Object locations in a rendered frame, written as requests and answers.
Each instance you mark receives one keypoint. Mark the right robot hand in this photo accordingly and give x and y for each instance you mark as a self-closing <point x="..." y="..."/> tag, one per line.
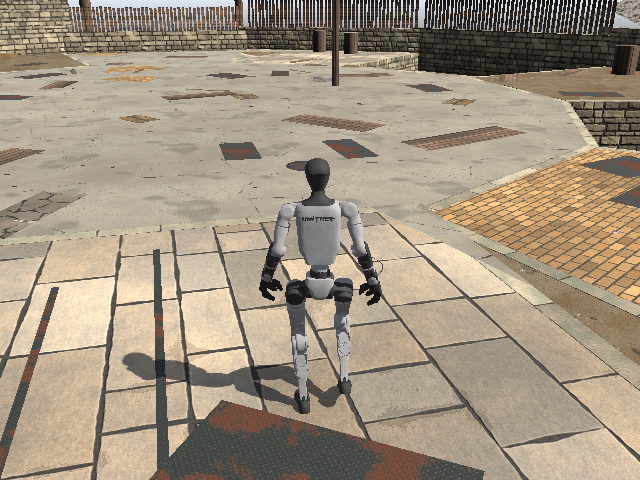
<point x="374" y="289"/>

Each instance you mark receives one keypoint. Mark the robot right upper arm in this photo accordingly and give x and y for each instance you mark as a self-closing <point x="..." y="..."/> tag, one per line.
<point x="350" y="211"/>

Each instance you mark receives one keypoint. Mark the left robot forearm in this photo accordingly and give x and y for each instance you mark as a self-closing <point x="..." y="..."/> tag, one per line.
<point x="270" y="265"/>

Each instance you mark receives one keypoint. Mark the right robot forearm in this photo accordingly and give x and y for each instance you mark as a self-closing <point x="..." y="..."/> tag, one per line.
<point x="367" y="267"/>

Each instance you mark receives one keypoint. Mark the left robot hand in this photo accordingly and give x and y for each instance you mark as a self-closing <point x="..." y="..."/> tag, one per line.
<point x="270" y="285"/>

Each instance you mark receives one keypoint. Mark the left robot shin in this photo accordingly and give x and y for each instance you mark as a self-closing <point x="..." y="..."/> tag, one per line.
<point x="301" y="368"/>

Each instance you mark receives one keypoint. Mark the right robot shin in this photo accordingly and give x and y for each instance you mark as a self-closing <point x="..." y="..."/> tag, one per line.
<point x="343" y="348"/>

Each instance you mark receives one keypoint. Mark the robot left upper arm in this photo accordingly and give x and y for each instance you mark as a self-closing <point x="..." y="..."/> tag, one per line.
<point x="287" y="212"/>

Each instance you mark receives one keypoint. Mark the robot shin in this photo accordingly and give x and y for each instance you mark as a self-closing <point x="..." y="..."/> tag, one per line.
<point x="343" y="348"/>
<point x="301" y="368"/>

